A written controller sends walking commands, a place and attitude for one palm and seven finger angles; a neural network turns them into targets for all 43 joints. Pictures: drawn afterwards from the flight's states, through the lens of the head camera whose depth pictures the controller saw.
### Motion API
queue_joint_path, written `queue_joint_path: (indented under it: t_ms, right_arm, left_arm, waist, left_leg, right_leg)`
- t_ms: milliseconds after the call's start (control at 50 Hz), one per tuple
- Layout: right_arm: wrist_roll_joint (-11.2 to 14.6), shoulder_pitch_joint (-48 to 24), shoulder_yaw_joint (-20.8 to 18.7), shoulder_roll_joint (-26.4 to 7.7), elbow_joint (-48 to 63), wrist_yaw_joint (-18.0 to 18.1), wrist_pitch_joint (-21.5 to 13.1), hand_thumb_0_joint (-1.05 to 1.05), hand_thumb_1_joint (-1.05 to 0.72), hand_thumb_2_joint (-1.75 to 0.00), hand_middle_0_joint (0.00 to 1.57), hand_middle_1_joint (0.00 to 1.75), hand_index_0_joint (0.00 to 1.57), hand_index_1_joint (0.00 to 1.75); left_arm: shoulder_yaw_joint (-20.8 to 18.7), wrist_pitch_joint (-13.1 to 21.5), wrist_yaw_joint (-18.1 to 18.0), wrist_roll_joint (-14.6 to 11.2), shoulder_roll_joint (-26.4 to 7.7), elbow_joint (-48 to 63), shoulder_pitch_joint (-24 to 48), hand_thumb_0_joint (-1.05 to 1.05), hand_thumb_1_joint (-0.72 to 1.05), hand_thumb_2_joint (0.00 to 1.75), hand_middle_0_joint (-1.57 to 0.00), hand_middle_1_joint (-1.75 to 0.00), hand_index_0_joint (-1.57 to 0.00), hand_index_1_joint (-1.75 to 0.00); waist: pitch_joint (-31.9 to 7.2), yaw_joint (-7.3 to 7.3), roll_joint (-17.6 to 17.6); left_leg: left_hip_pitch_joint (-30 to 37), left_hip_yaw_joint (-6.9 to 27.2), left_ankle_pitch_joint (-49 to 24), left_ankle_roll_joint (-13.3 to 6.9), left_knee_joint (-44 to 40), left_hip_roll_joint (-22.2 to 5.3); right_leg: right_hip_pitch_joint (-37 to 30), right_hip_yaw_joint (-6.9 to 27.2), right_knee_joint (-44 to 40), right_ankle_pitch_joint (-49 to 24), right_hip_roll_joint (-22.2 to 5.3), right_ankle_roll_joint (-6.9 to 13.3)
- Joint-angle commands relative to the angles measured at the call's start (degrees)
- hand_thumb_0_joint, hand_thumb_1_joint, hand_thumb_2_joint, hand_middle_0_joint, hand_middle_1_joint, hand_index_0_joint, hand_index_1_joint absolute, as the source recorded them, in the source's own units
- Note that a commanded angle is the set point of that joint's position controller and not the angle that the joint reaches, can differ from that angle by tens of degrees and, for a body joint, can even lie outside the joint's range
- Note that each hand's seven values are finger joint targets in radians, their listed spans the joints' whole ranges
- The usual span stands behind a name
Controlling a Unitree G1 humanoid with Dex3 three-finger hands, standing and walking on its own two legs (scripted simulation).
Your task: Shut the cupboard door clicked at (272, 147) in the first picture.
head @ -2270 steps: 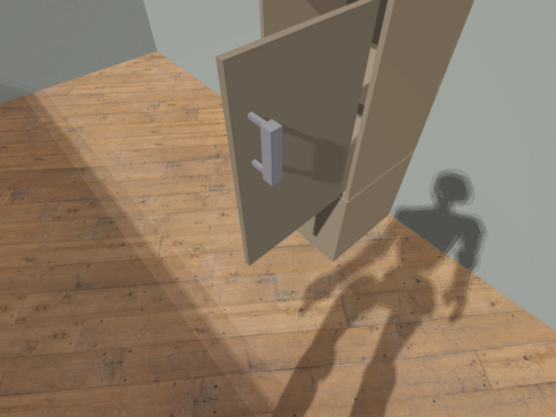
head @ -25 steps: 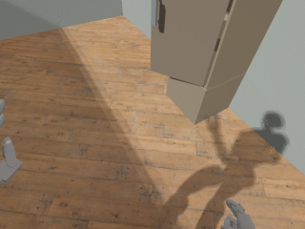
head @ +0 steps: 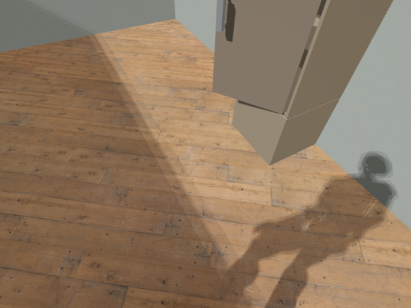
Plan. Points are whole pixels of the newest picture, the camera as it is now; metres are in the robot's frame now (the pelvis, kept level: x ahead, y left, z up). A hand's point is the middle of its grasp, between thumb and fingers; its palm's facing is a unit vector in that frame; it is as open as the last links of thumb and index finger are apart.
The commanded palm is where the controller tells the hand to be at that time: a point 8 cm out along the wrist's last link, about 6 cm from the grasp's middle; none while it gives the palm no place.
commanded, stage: let the arm hang, fingers relaxed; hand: left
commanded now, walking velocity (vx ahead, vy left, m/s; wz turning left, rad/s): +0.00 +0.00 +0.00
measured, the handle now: (223, 11) +1.15 -0.03 +0.08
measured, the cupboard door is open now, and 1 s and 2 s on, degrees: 34 34 34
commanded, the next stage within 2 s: look to check the result in 0.80 s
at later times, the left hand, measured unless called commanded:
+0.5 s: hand out of the picture -0.03 +0.18 -0.17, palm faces -0.01 -0.98 -0.18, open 7.4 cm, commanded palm none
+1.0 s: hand out of the picture -0.01 +0.19 -0.17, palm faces -0.02 -0.98 -0.19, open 7.4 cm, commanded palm none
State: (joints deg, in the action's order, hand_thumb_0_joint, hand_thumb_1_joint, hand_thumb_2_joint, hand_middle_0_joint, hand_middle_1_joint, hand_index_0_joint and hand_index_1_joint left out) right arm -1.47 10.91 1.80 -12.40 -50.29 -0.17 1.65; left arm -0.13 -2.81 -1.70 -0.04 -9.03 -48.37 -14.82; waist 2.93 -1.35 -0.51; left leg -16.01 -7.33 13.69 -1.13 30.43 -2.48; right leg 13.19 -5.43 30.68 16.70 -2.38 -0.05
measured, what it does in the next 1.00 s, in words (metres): stands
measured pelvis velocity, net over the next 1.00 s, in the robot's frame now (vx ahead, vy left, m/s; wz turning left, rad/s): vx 0.00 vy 0.02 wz -0.04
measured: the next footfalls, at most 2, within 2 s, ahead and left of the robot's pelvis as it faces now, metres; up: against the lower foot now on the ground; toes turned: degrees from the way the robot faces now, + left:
left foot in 1.90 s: +0.14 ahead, +0.15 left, +0.00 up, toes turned +15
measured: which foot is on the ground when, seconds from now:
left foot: down 0.00-1.00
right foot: down 0.00-1.00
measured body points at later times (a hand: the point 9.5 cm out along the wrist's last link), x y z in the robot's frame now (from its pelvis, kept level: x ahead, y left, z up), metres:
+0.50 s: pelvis +0.00 +0.02 +0.01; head +0.00 +0.01 +0.46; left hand -0.02 +0.23 -0.15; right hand -0.05 -0.19 -0.16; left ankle +0.03 +0.11 -0.73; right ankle +0.00 -0.12 -0.73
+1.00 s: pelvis +0.00 +0.02 +0.01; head +0.01 +0.01 +0.46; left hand -0.01 +0.24 -0.15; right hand -0.02 -0.20 -0.15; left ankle +0.03 +0.11 -0.73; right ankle +0.00 -0.12 -0.73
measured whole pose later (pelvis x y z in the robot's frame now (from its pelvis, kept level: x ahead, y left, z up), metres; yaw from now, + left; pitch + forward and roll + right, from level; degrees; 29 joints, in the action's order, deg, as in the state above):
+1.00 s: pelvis +0.00 +0.02 +0.01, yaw -2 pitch -2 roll +0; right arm -0.8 17.1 -0.7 -8.1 -64.2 1.7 0.5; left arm -0.6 0.0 -2.0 1.1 -7.8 -65.8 -18.1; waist 2.7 -0.8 0.6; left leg -10.6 -10.1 11.2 -2.4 23.4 -1.6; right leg 8.9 -2.8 23.6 12.8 -2.6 -1.3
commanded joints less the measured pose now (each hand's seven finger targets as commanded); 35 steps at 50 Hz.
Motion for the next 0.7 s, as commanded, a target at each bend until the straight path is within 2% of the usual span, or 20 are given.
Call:
queue_joint_path:
  t_ms: [0,60,80,120,220,460,580,680]
  right_arm:
    - [-0.1,1.6,-2.6,-5.2,-1.0,0.9,-0.9,0.0,-0.9,-0.9,0.2,0.3,0.2,0.3]
    - [0.1,3.7,-2.9,-4.0,-4.2,1.1,-0.6,0.0,-0.9,-0.9,0.2,0.3,0.2,0.3]
    - [0.3,4.9,-3.1,-4.0,-4.9,1.2,-0.5,0.0,-0.9,-0.9,0.2,0.3,0.2,0.3]
    - [0.4,6.9,-3.1,-3.4,-6.8,1.4,-0.6,0.0,-0.9,-0.9,0.2,0.3,0.2,0.3]
    - [0.6,9.8,-3.0,-2.4,-10.3,1.7,-1.1,0.0,-0.9,-0.9,0.2,0.3,0.2,0.3]
    - [0.6,12.7,-3.0,0.2,-13.3,2.0,-1.1,0.0,-0.9,-0.9,0.2,0.3,0.2,0.3]
    - [0.6,12.9,-3.3,0.4,-13.0,2.0,-1.3,0.0,-0.9,-0.9,0.2,0.3,0.2,0.3]
    - [0.7,12.6,-3.5,0.2,-12.6,2.1,-1.6,0.0,-0.9,-0.9,0.2,0.3,0.2,0.3]
  left_arm:
    - [-2.3,2.7,0.1,1.0,-7.8,-2.3,-2.8,0.0,0.9,0.9,-0.2,-0.3,-0.2,-0.3]
    - [-1.7,2.8,0.2,0.9,-7.6,-6.6,-3.5,0.0,0.9,0.9,-0.2,-0.3,-0.2,-0.3]
    - [-1.6,2.8,0.1,0.9,-7.7,-7.7,-3.8,0.0,0.9,0.9,-0.2,-0.3,-0.2,-0.3]
    - [-1.3,3.0,0.1,0.8,-7.1,-9.7,-4.0,0.0,0.9,0.9,-0.2,-0.3,-0.2,-0.3]
    - [-1.0,3.1,-0.2,0.7,-5.8,-13.9,-5.9,0.0,0.9,0.9,-0.2,-0.3,-0.2,-0.3]
    - [-0.9,2.9,-0.7,0.9,-3.0,-16.6,-8.4,0.0,0.9,0.9,-0.2,-0.3,-0.2,-0.3]
    - [-1.1,2.9,-0.9,1.1,-2.5,-16.0,-8.6,0.0,0.9,0.9,-0.2,-0.3,-0.2,-0.3]
    - [-1.2,3.1,-0.8,1.2,-2.3,-15.9,-8.5,0.0,0.9,0.9,-0.2,-0.3,-0.2,-0.3]
  waist:
    - [-4.4,0.91,7.2]
    - [-1.6,0.77,6.8]
    - [-1.2,0.59,4.2]
    - [-0.7,0.35,1.7]
    - [0.5,0.48,0.2]
    - [4.2,0.59,0.1]
    - [4.3,0.71,2.1]
    - [3.5,0.61,1.6]
  left_leg:
    - [3.7,6.7,-1.3,-0.1,-9.3,-4.2]
    - [2.8,6.6,3.6,0.0,-11.1,-4.0]
    - [3.7,6.8,2.9,-0.1,-11.0,-4.3]
    - [4.3,6.3,2.6,-0.1,-11.4,-4.5]
    - [4.9,6.3,1.6,-0.5,-13.0,-5.0]
    - [3.3,6.0,4.7,-0.7,-14.5,-4.6]
    - [2.0,6.8,6.4,-0.9,-15.2,-4.8]
    - [3.2,6.8,4.5,-1.0,-15.0,-5.0]
  right_leg:
    - [-1.8,6.4,-10.4,-4.1,-3.6,2.0]
    - [-0.8,6.5,-12.2,-2.3,-3.6,2.3]
    - [-0.3,6.5,-12.6,-2.4,-3.4,2.3]
    - [0.0,6.6,-13.4,-1.8,-3.7,2.2]
    - [-0.1,6.2,-13.1,-2.8,-3.3,2.0]
    - [2.0,6.0,-12.5,-1.4,-2.8,1.4]
    - [1.6,5.5,-11.5,-2.5,-2.4,1.3]
    - [1.4,5.6,-11.1,-4.3,-2.5,1.3]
